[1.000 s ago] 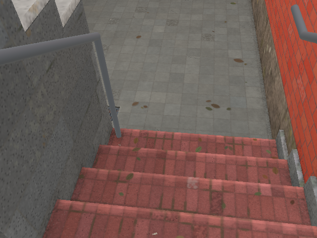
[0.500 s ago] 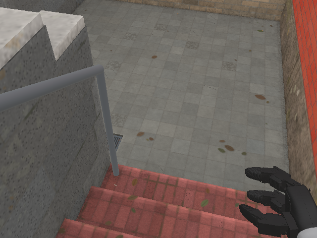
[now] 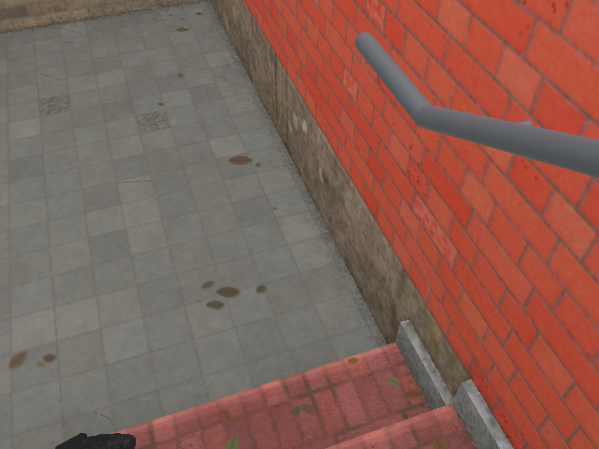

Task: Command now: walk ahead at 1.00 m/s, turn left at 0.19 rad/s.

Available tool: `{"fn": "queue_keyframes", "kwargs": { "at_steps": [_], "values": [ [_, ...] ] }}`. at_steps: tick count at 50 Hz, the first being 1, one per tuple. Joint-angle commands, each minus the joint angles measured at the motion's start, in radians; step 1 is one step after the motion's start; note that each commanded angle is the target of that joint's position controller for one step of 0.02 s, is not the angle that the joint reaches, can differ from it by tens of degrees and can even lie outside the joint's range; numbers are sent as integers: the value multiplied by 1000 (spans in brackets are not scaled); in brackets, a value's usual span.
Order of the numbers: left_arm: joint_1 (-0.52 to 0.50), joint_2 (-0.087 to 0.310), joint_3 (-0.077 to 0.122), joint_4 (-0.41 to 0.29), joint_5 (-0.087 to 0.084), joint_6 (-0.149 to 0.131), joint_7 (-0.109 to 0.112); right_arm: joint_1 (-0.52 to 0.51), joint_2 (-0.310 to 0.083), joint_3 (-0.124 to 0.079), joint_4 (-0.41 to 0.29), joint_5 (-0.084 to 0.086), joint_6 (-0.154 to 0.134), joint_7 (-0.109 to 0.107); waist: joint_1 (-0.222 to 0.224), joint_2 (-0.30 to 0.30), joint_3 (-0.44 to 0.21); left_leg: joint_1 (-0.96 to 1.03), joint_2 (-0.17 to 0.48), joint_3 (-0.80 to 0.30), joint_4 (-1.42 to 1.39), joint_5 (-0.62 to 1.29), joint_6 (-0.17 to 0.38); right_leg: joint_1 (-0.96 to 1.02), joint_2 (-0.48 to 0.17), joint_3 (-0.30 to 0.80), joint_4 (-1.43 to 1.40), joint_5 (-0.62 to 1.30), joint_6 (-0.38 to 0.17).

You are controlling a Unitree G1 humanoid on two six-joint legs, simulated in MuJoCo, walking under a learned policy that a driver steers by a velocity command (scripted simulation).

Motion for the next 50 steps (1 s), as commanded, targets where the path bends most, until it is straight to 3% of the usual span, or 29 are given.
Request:
{"fn": "queue_keyframes", "kwargs": {
  "at_steps": [1,2,3,4,6,8,12,15,18,21,22,23,24,26,28,30,32,33,35,37,39,40,41,42,43,44,46,48,50],
  "values": [
    [541,222,103,107,30,2,4,-274,-184,-26,-81,13,-9,12,378,226,-72,-344,111,-196,323,1081,103,720,-28,-74,-92,-55,-36],
    [727,232,107,181,69,-13,11,-317,-190,-35,-63,24,-24,8,509,22,-91,-454,-47,-179,872,769,38,918,-54,-88,-235,0,-78],
    [616,135,46,190,107,-25,12,-45,-43,-11,-30,15,-44,20,318,-283,-108,-833,-113,-352,1110,60,78,1090,-132,-12,115,296,-82],
    [549,99,35,144,79,-14,9,39,-55,-13,-31,25,-53,23,244,-304,-165,-872,-76,-422,1037,94,89,1000,-214,85,135,316,-102],
    [458,82,42,188,24,-12,-5,-76,-59,-28,-96,26,-30,0,168,14,-66,-989,-38,-321,882,371,86,736,-292,231,-66,-197,-134],
    [279,42,25,198,53,-48,-1,-188,-17,-11,-160,63,10,-22,77,20,57,-939,59,-328,626,701,140,309,-392,396,-232,-668,-153],
    [141,69,19,204,88,-80,78,-225,-47,-24,-189,24,47,-3,50,-105,68,-750,71,-250,243,943,88,158,-291,62,-157,-635,-73],
    [205,33,23,245,46,-98,142,-426,-53,-24,-219,10,18,55,118,9,78,-544,19,-151,-213,1560,134,117,-145,-241,-16,-823,37],
    [212,80,49,263,15,-73,138,-439,-75,-30,-263,20,58,64,101,-17,88,-420,-20,-71,-237,1363,129,204,-184,-267,80,-717,42],
    [-64,167,75,226,12,-82,78,239,-263,-131,-48,-3,83,23,-272,81,-110,332,-140,125,-110,1219,253,17,-130,-318,854,73,112],
    [-103,108,70,233,-24,-79,96,329,-160,-85,-26,-20,83,45,-344,283,19,275,-5,-82,-587,1161,378,-62,9,-302,1450,-665,147],
    [-82,-37,36,165,45,-99,106,206,-175,-61,-8,-22,63,63,-185,617,168,241,-49,-129,-362,1520,331,-352,100,-231,1684,-1267,99],
    [41,-86,24,64,53,-129,106,104,-87,-10,-63,9,18,68,-6,645,77,268,-49,-383,-298,1666,380,-482,81,-38,1450,-1201,55],
    [75,-18,51,43,41,-146,104,-79,-75,-20,-134,21,-7,85,128,47,-34,61,-21,-554,-292,1183,363,-419,33,19,1075,-916,0],
    [18,-18,37,-13,-5,-108,106,-345,-167,-39,-243,-22,-20,51,237,-34,-3,-354,221,-1052,-464,947,517,-377,-9,108,702,-739,110],
    [31,12,45,22,26,-70,108,-312,-158,-36,-230,-49,-24,2,226,-97,-37,-486,146,-934,-392,1031,496,-128,11,82,567,-497,163],
    [-61,24,38,0,45,-90,64,-215,-95,-25,-170,23,-38,-41,177,-15,0,-580,-82,-598,-264,693,376,67,35,44,103,70,96],
    [-79,-30,26,-12,82,-86,49,-235,-67,-10,-154,33,-29,-48,153,13,12,-699,-141,-479,-252,578,327,274,59,-41,-23,225,88],
    [-129,-63,22,-67,62,-59,30,-193,-93,-9,-114,20,-14,-40,86,159,-14,-628,-121,-449,-245,601,308,384,86,-81,-41,127,74],
    [154,12,56,11,47,-59,31,-282,-91,-18,-119,-2,-5,-20,216,227,-64,-535,-122,-451,-8,914,281,509,103,-103,131,2,42],
    [633,73,97,179,22,-54,42,-406,-118,-31,-133,-25,-8,15,442,62,-106,-496,-150,-302,525,1450,195,839,125,-195,-149,-164,-18],
    [964,-29,57,347,30,-55,32,-553,-58,-20,-157,-9,-38,30,599,-95,-66,-765,-197,-173,1208,901,155,1018,-12,-48,-227,-110,-132],
    [953,-162,-5,419,53,-62,8,-537,147,32,-249,-44,-64,35,427,-367,48,-1122,-259,-160,1464,111,182,1021,17,61,-26,22,-121],
    [759,-176,-35,361,56,-61,16,-389,195,63,-343,-3,-87,43,212,-392,59,-1287,-213,-242,1304,112,197,1004,16,275,-21,238,-172],
    [606,-174,-24,313,54,-58,7,-334,138,59,-329,9,-89,45,131,-111,5,-1314,-106,-224,1075,297,218,959,-58,396,-108,-37,-214],
    [454,-17,23,260,48,-51,1,-284,100,50,-331,20,-90,39,64,38,2,-1250,-67,-255,930,363,198,762,-192,719,-262,-650,-345],
    [154,-23,-3,167,48,-96,56,-565,-57,7,-398,77,-49,-8,-19,310,241,-907,46,-333,289,732,84,45,-102,768,-405,-881,-280],
    [197,60,27,191,26,-99,100,-581,-41,7,-390,-16,-50,-25,17,219,158,-616,29,-319,192,918,5,-54,-31,656,-303,-578,-293],
    [331,7,27,215,-7,-108,120,-649,-72,3,-386,-27,-66,9,89,183,135,-698,5,-295,-139,1257,71,144,108,488,-136,-646,-233]
  ]
}}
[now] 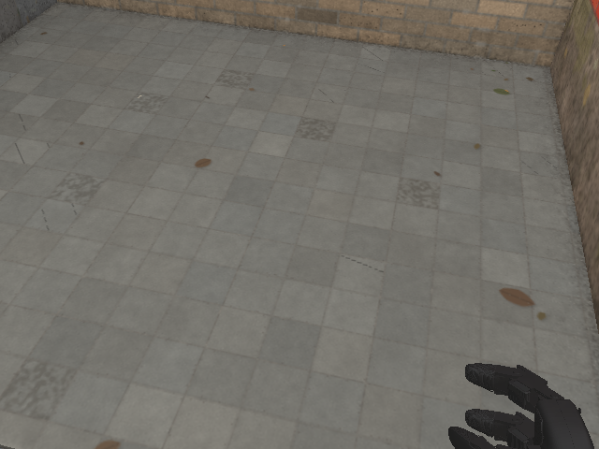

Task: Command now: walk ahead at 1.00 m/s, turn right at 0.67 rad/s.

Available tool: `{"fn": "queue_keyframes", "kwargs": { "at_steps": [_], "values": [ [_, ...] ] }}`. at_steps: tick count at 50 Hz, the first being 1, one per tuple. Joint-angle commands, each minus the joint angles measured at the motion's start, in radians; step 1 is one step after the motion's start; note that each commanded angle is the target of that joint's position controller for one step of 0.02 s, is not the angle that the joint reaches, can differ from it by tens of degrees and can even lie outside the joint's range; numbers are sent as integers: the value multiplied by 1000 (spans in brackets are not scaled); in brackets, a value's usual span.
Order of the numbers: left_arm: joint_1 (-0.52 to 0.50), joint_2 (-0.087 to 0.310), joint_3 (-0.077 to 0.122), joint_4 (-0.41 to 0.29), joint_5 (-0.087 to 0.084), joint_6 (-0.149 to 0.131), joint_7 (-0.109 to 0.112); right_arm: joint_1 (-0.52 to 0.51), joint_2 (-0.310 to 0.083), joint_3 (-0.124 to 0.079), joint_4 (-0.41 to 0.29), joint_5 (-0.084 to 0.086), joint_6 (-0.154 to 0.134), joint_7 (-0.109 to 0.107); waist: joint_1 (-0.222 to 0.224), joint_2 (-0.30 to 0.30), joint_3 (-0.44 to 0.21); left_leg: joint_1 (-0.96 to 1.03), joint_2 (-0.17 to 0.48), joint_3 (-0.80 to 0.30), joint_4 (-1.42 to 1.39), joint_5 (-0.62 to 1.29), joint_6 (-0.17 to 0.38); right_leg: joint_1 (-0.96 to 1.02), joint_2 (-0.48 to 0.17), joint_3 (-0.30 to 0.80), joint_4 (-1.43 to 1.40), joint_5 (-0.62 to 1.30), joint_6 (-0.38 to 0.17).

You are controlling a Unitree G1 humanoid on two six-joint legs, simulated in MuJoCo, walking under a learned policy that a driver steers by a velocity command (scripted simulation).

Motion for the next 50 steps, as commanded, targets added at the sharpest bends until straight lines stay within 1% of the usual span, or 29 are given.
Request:
{"fn": "queue_keyframes", "kwargs": {
  "at_steps": [1,3,6,7,9,10,11,12,13,14,15,16,18,21,24,27,29,30,31,32,33,34,37,40,43,45,48,49,50],
  "values": [
    [-233,146,34,-183,-58,-59,43,-88,-125,-30,-61,-47,-24,28,-76,62,212,288,-31,38,-531,517,19,-428,-141,397,-200,204,-132],
    [-156,107,24,-149,-52,-27,27,-172,-31,-17,-116,-15,-8,55,8,-57,134,490,-88,58,-616,516,9,-394,-126,377,-154,136,-102],
    [-90,80,27,-96,-54,8,18,-174,-93,-47,-143,29,-28,58,33,-108,157,467,-46,13,-872,360,8,-90,-129,420,2,261,-58],
    [-97,79,29,-94,-52,27,15,-98,-129,-65,-115,28,-41,61,13,-95,128,504,-13,1,-975,412,23,11,-116,397,141,339,-43],
    [-202,161,49,-125,-11,37,-5,302,-206,-120,-5,15,-45,55,-186,-115,-47,976,58,-12,-921,499,49,-117,-85,335,565,526,-3],
    [-291,83,33,-171,-18,12,-20,559,-199,-110,86,-3,-43,58,-273,26,-129,1398,167,-69,-667,623,54,-544,-37,267,930,-72,16],
    [-94,70,13,-181,-54,-2,-20,595,-236,-106,100,-26,-46,67,-194,320,-256,1678,303,-180,-370,911,136,-850,-52,262,1212,-271,39],
    [-78,115,-1,-217,-70,-13,-9,592,-289,-122,120,-13,-37,74,-193,420,-347,1694,403,-342,-440,698,263,-1009,-130,179,1333,-227,78],
    [-200,149,-2,-283,-76,-7,8,547,-257,-117,141,-5,-25,66,-197,297,-349,1579,420,-490,-672,-127,315,-1057,-242,108,1166,-57,72],
    [-359,150,6,-291,-53,9,20,511,-142,-90,149,-32,-10,58,-215,3,-169,1254,360,-514,-861,-535,297,-972,-270,39,1100,110,55],
    [-439,160,17,-319,-43,14,21,397,-136,-71,155,-38,-19,60,-158,-48,24,970,352,-503,-905,-443,302,-908,-295,56,963,226,50],
    [-490,110,7,-330,-19,6,10,414,-83,-55,200,-38,-33,56,-138,-46,90,856,322,-464,-851,-244,276,-890,-314,105,929,242,33],
    [-532,84,8,-381,-21,7,-12,325,-59,-36,231,-28,-17,46,-40,-17,167,559,210,-215,-929,-158,209,-738,-367,106,595,283,61],
    [-635,96,-4,-432,13,-3,-34,309,-149,-46,236,-21,-3,28,-48,33,124,452,131,-11,-974,95,184,-501,-343,-23,200,563,93],
    [-811,109,-16,-486,0,3,-53,434,-220,-59,276,26,7,23,-109,-15,175,571,156,-10,-1067,126,201,-433,-297,-113,-24,579,85],
    [-866,169,-3,-530,-12,-17,-71,541,-218,-39,305,11,24,21,-105,24,165,742,165,28,-959,503,174,-308,-217,-154,-185,517,56],
    [-545,283,51,-462,-17,-19,-59,512,-287,-39,306,-13,24,23,95,113,-37,629,140,66,-597,776,135,188,-184,-140,-157,494,10],
    [-282,370,81,-414,-11,-11,-32,459,-280,-33,268,-27,10,28,223,101,-181,367,67,71,-272,544,89,574,-342,10,-108,428,-18],
    [-226,463,90,-386,22,-17,-37,642,-90,15,245,6,-14,41,81,-254,-452,122,-58,21,152,-419,75,849,-680,587,-251,65,-165],
    [-175,360,73,-378,21,-15,-34,556,-213,-18,247,48,-29,42,144,-224,-452,46,-46,-51,246,-443,88,783,-669,753,-413,-75,-151],
    [-268,317,57,-360,13,-16,-29,420,-242,-36,194,66,-18,32,110,-206,-190,-72,-2,21,257,-377,78,619,-626,553,-437,27,-109],
    [-339,288,49,-350,10,-22,-33,365,-210,-32,178,47,-10,20,66,-122,-64,-46,42,48,219,-310,71,433,-600,415,-470,207,-94],
    [-480,164,28,-323,31,-38,-55,404,-98,-32,184,30,50,28,-83,-116,54,115,113,54,180,-252,74,85,-534,147,-571,373,-63],
    [-623,160,28,-323,15,-40,-40,327,-115,-46,126,29,91,22,-151,-114,187,109,116,83,49,-234,41,-74,-502,-125,-609,812,-3],
    [-668,218,42,-321,23,-42,2,284,-120,-46,100,-5,76,47,-157,-94,180,314,41,211,-366,148,29,-171,-373,-352,-578,811,44],
    [-600,299,59,-306,-2,-49,23,266,-150,-59,88,-11,81,74,-139,-82,92,475,-24,263,-473,287,38,-93,-395,-347,-520,920,55],
    [-649,387,83,-331,-39,-27,19,460,-280,-110,115,-16,114,88,-268,-127,-33,694,-121,317,-478,96,95,56,-436,-318,-211,1279,88],
    [-673,384,85,-342,-44,-16,6,588,-347,-144,139,-17,126,77,-346,-93,-78,863,-128,297,-516,104,137,-2,-426,-310,36,1230,116],
    [-657,301,64,-337,-35,-18,-11,589,-364,-146,146,-3,132,60,-337,81,-4,912,-79,191,-640,224,179,-126,-306,-284,393,498,174]
  ]
}}
Over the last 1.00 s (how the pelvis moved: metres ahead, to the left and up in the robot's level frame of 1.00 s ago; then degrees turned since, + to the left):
0.77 0.15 -0.42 20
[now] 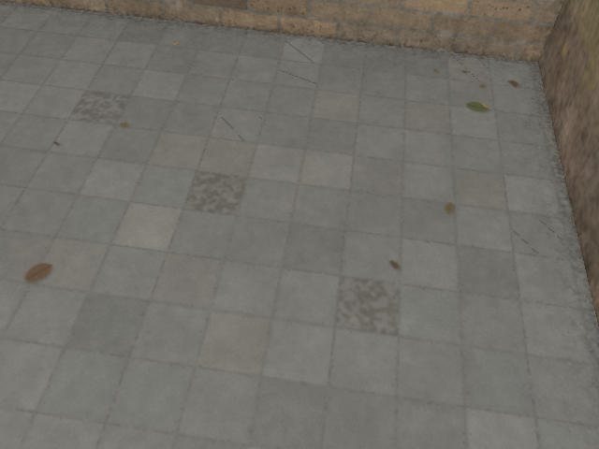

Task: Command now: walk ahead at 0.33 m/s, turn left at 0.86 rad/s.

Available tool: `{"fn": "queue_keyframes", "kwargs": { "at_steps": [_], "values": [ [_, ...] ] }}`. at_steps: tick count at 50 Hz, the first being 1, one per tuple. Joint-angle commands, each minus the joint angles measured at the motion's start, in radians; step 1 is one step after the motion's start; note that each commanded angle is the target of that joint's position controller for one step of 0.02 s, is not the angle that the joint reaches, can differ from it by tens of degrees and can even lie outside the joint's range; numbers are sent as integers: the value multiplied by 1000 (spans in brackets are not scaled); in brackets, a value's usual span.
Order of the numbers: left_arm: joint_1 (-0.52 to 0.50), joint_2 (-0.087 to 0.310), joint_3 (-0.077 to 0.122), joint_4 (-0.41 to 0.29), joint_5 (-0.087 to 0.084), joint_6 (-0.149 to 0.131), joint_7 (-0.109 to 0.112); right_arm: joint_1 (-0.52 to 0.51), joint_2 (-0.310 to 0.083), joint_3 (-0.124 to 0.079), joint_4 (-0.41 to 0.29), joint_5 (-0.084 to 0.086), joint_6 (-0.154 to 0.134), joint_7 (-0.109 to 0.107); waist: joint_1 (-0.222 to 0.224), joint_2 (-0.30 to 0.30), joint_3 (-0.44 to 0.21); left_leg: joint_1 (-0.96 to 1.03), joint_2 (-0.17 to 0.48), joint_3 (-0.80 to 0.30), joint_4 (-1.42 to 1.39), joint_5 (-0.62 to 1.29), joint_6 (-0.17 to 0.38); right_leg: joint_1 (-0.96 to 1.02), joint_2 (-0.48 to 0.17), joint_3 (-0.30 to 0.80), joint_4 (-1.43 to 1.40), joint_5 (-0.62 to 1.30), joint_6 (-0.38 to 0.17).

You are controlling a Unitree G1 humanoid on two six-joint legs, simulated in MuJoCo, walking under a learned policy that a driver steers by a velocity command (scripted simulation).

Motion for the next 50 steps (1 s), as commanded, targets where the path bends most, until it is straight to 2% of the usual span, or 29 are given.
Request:
{"fn": "queue_keyframes", "kwargs": {
  "at_steps": [1,2,3,4,5,7,9,11,15,17,18,21,23,26,27,28,29,30,31,32,33,35,36,41,43,45,48,49,50],
  "values": [
    [-92,-33,-20,-166,54,-24,-33,282,-213,-54,33,-13,15,-22,-72,408,-90,667,71,-348,2,817,149,-654,131,151,899,-304,32],
    [128,34,-28,-181,42,-32,-38,198,-256,-52,-70,-65,-16,-9,10,337,-424,809,319,-828,-179,577,352,-719,155,378,1017,-243,26],
    [33,155,-6,-184,34,-25,-34,140,-221,-57,-128,-38,-21,8,-52,100,-444,761,306,-873,-280,228,338,-701,122,407,963,-160,1],
    [-82,173,1,-214,37,-9,-24,104,-171,-47,-137,0,-24,7,-47,-49,-322,650,266,-830,-322,-48,288,-774,92,407,849,-55,-12],
    [-133,152,-1,-215,50,13,-6,79,-146,-36,-136,20,-24,-2,-24,-123,-255,536,230,-792,-333,-144,236,-748,55,413,766,1,-9],
    [-169,144,-2,-230,50,43,3,43,-147,-40,-157,3,-8,-36,4,-80,-200,384,158,-701,-354,-102,167,-658,36,431,617,47,2],
    [-197,93,-14,-229,63,43,7,68,-134,-36,-145,8,12,-62,-3,-52,-197,354,89,-581,-322,79,147,-631,56,410,524,64,24],
    [-231,91,-14,-229,58,46,18,101,-151,-42,-149,12,28,-81,-24,-45,-216,381,73,-556,-288,189,135,-663,79,411,489,107,52],
    [-302,76,-13,-250,56,52,19,74,-116,-29,-169,21,67,-105,-54,33,-186,404,25,-578,-271,3,92,-707,106,418,309,220,66],
    [-330,71,-15,-254,53,47,11,70,-117,-30,-178,17,79,-108,-69,65,-172,409,19,-612,-259,-70,77,-699,111,426,244,269,56],
    [-367,74,-8,-267,41,48,12,86,-118,-31,-180,18,79,-109,-73,83,-146,408,26,-644,-235,-57,77,-702,125,425,233,264,65],
    [-364,95,4,-264,43,32,8,88,-110,-34,-192,19,81,-110,-76,127,-153,445,23,-685,-198,16,71,-656,141,439,142,239,71],
    [-341,99,12,-254,36,25,-4,69,-107,-35,-205,25,90,-107,-59,142,-162,426,12,-712,-167,60,55,-548,145,435,38,226,59],
    [-262,92,22,-216,29,26,-25,10,-88,-27,-234,36,87,-96,-23,130,-161,335,-33,-748,-102,-56,21,-333,132,419,-162,327,37],
    [-237,88,26,-200,26,27,-27,30,-65,-20,-226,45,87,-90,-15,60,-155,273,-93,-705,-13,-281,-16,-225,93,411,-285,475,14],
    [-239,126,31,-206,34,39,-24,124,-11,-7,-210,37,84,-79,-63,-132,-211,140,-199,-579,192,-683,-57,-43,-105,555,-244,737,-77],
    [-231,138,28,-238,72,53,-24,185,-62,-23,-212,38,83,-74,-86,-232,-242,61,-262,-477,431,-854,-95,-61,-299,717,-239,968,-224],
    [-251,146,38,-249,84,52,-14,148,-172,-53,-232,19,72,-69,-90,-255,-210,4,-168,-424,568,-760,-134,-181,-384,840,-310,805,-303],
    [-289,110,30,-257,70,52,-3,123,-213,-66,-209,26,76,-69,-81,-195,-151,-34,-83,-368,623,-648,-146,-224,-308,736,-341,546,-275],
    [-299,82,19,-261,56,64,13,109,-191,-61,-195,27,86,-73,-72,-149,-129,-67,-55,-329,664,-553,-150,-243,-233,641,-350,368,-231],
    [-292,74,9,-265,47,76,26,116,-158,-49,-182,25,99,-76,-61,-121,-115,-62,-51,-294,721,-508,-159,-282,-191,576,-361,340,-221],
    [-254,89,5,-246,50,90,38,98,-104,-26,-191,26,104,-76,-44,-98,-95,-53,-30,-216,707,-466,-174,-306,-151,481,-385,393,-233],
    [-224,81,3,-242,44,98,36,82,-82,-17,-187,37,109,-78,-25,-92,-109,-66,-25,-204,670,-471,-186,-270,-148,461,-384,401,-251],
    [-172,111,10,-239,39,110,33,55,-28,9,-179,17,97,-76,9,-149,-163,-6,38,-178,419,-503,-207,-195,-167,417,-371,332,-263],
    [-168,126,14,-234,33,108,30,44,-13,20,-170,12,87,-71,14,-173,-158,80,51,-137,290,-525,-189,-239,-173,394,-378,299,-262],
    [-136,137,14,-217,29,105,25,53,-24,21,-153,12,78,-65,19,-185,-158,155,43,-99,175,-545,-168,-259,-188,395,-366,303,-265],
    [-99,119,-2,-188,9,101,17,149,-23,20,-89,6,71,-52,-33,-167,-159,356,2,-50,-158,-341,-94,-320,-175,367,-270,410,-203],
    [-54,92,-12,-172,11,93,9,156,-56,16,-84,-3,72,-50,-29,-115,-146,425,38,-123,-236,-252,-56,-376,-138,321,-199,409,-130],
    [-5,20,-36,-196,59,77,-10,144,-158,-4,-95,-12,77,-58,35,159,-192,530,251,-384,-230,44,19,-501,-17,195,-27,162,-30]
  ]
}}
Over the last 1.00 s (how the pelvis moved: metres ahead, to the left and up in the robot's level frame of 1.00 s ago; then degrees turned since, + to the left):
0.85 -0.12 -0.15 -2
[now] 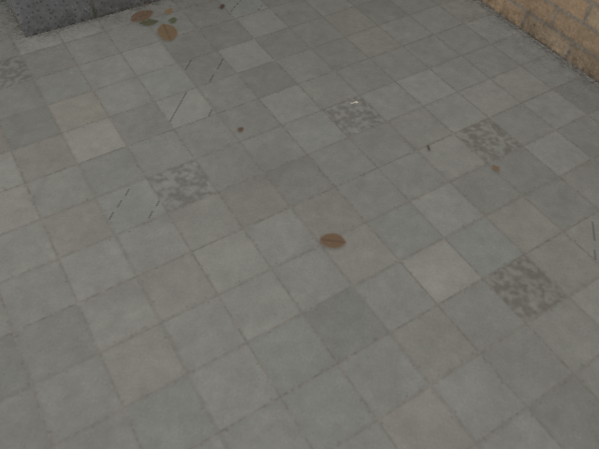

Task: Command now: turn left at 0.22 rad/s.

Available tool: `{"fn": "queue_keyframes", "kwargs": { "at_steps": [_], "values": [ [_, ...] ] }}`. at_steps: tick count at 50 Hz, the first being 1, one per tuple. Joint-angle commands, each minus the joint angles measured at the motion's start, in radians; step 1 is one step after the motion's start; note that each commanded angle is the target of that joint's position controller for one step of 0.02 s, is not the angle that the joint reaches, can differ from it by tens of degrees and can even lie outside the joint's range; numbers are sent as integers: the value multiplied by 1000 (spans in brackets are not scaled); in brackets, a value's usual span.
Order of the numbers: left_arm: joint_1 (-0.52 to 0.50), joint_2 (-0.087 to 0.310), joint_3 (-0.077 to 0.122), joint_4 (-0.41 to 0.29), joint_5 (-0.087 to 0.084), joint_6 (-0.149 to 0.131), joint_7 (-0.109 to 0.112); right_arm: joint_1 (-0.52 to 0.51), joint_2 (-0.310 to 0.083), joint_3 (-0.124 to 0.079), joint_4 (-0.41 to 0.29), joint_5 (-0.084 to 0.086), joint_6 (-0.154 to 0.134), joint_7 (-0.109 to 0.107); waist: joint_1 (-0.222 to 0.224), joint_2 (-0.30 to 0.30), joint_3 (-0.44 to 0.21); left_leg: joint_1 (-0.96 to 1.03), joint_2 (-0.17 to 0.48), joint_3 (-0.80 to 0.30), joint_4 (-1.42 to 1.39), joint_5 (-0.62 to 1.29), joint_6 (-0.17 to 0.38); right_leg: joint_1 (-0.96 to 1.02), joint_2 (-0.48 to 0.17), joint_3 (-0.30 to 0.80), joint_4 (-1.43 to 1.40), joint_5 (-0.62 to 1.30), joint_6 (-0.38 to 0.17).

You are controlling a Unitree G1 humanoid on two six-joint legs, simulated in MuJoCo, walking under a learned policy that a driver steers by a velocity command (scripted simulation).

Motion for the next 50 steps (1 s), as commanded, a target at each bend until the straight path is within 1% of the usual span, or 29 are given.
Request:
{"fn": "queue_keyframes", "kwargs": {
  "at_steps": [1,2,4,5,8,9,10,11,13,14,16,18,22,27,29,31,32,33,34,35,36,37,38,39,41,43,45,48,50],
  "values": [
    [-18,59,2,-101,25,-37,-19,44,-198,-51,-35,-31,-14,7,-29,278,-153,92,308,-352,-270,375,240,-102,33,28,117,-292,7],
    [-67,99,11,-95,10,-36,-18,13,-149,-40,-35,-37,-30,10,-44,192,-88,53,260,-323,-298,266,231,-80,13,68,187,-290,7],
    [-31,67,4,-48,3,-22,-19,-44,-105,-27,-28,-26,-54,12,-23,165,-59,83,193,-246,-272,279,176,-91,6,87,194,-219,9],
    [-14,68,2,-25,14,-19,-23,-79,-100,-26,-36,-17,-61,6,-22,173,-66,88,186,-220,-263,372,172,-63,-6,100,208,-195,18],
    [19,61,-8,5,8,-23,-33,-91,-66,-15,-10,-13,-63,13,-8,129,-113,133,163,-173,-202,628,180,40,-13,98,143,-153,30],
    [41,61,-12,24,7,-24,-39,-49,-77,-20,13,-1,-59,14,-19,121,-150,161,150,-178,-227,413,179,73,6,61,94,-118,25],
    [44,86,-6,41,-11,-26,-44,12,-153,-49,17,14,-54,19,-56,136,-136,203,161,-226,-276,23,191,20,50,-2,135,-132,8],
    [-9,108,-1,33,-31,-29,-46,64,-184,-62,27,19,-55,19,-99,156,-62,199,217,-332,-358,-315,214,-83,35,16,197,-195,-23],
    [-127,101,-2,-9,-73,-52,-43,132,-176,-70,51,5,-97,17,-142,157,125,270,346,-527,-482,-416,261,-384,-19,142,344,-271,-105],
    [-143,91,-2,-11,-77,-70,-43,170,-158,-74,66,4,-126,14,-150,117,134,380,375,-536,-480,-330,264,-517,-32,214,407,-236,-140],
    [-109,91,-1,9,-58,-96,-46,184,-121,-75,69,-2,-162,6,-140,62,45,562,360,-415,-436,-121,230,-646,-51,282,471,-120,-162],
    [-92,83,0,9,-38,-95,-56,122,-106,-74,49,-7,-161,10,-113,67,-23,534,327,-277,-448,9,187,-606,-81,241,448,-72,-118],
    [-111,34,-16,-13,-33,-76,-67,75,-151,-98,56,-5,-159,22,-89,85,-12,376,287,-76,-489,111,156,-510,-99,146,421,21,-38],
    [-206,51,-14,-60,-31,-76,-85,130,-188,-108,95,-5,-148,18,-120,101,91,382,278,122,-519,116,103,-511,-120,75,327,138,-68],
    [-206,64,-9,-68,-37,-71,-94,114,-199,-109,100,-7,-136,21,-97,101,117,382,277,192,-513,185,86,-458,-105,29,316,110,-104],
    [-129,101,11,-57,-34,-68,-88,90,-221,-109,99,-11,-125,24,-24,122,88,308,261,252,-418,583,78,-219,-17,-64,309,22,-153],
    [21,137,34,-24,-32,-63,-82,64,-247,-107,100,-11,-121,24,82,137,6,246,258,282,-233,909,70,11,55,-121,340,3,-177],
    [286,218,82,61,-36,-51,-71,51,-242,-98,101,-14,-122,20,225,108,-127,109,220,279,57,1044,45,373,125,-123,318,-14,-206],
    [462,321,115,135,-39,-42,-53,54,-151,-63,84,-32,-138,8,266,-106,-142,-193,146,235,487,511,-27,634,41,99,246,-113,-213],
    [373,397,98,103,-12,-58,-55,241,23,-12,46,5,-167,14,52,-482,-368,-399,-33,73,932,-219,-38,737,-239,772,-173,-766,-364],
    [302,269,65,44,-8,-83,-67,116,-124,-36,52,63,-191,-1,131,-243,-357,-403,-31,-121,997,-129,7,608,-303,903,-370,-881,-295],
    [270,226,54,53,3,-105,-73,12,-161,-50,26,103,-196,-12,127,-149,-165,-492,-18,-90,995,-44,36,470,-328,807,-371,-786,-245],
    [227,203,42,77,19,-126,-80,7,-114,-38,26,83,-194,-24,69,-83,-83,-486,43,-100,932,29,61,326,-322,702,-345,-655,-221],
    [159,142,24,84,38,-140,-85,28,-93,-38,39,45,-183,-28,11,-90,-56,-435,95,-116,867,129,79,209,-278,571,-296,-539,-189],
    [86,47,1,86,46,-151,-80,127,-61,-41,83,59,-143,1,-58,-147,-39,-366,135,-144,832,253,91,103,-206,354,-283,-341,-117],
    [89,41,-1,105,39,-162,-69,144,-53,-49,114,62,-109,19,-73,-99,-13,-414,125,-146,808,311,92,105,-187,205,-317,-144,-65],
    [106,46,1,124,40,-164,-52,95,-40,-49,108,50,-95,28,-65,-56,42,-476,99,-132,722,395,88,121,-141,65,-347,38,-15],
    [136,48,-3,135,48,-165,-24,-14,-39,-53,78,45,-104,36,-36,-37,96,-481,31,-29,492,549,97,164,-67,-96,-421,241,55],
    [161,65,-4,144,48,-160,-2,-53,-41,-57,64,46,-116,42,-27,-50,124,-508,6,34,370,581,91,245,-77,-145,-443,419,78]
  ]
}}
Over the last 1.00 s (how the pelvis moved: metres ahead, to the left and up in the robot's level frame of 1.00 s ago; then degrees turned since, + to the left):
0.19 -0.04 0.02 49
